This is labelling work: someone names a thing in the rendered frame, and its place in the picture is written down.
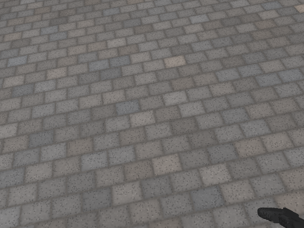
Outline robot right hand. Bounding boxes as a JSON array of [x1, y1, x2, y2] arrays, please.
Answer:
[[257, 207, 304, 228]]

